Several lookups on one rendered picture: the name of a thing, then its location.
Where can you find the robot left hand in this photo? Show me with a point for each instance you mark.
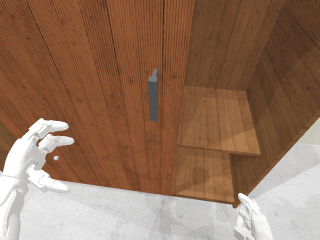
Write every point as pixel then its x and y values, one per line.
pixel 24 152

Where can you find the handle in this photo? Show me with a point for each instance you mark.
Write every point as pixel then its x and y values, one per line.
pixel 153 96

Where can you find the wardrobe door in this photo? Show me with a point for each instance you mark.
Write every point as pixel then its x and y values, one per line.
pixel 7 140
pixel 87 63

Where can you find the robot right hand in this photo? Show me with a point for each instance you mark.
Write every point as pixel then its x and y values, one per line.
pixel 257 225

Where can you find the left robot forearm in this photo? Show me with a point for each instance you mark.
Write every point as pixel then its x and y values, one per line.
pixel 12 193

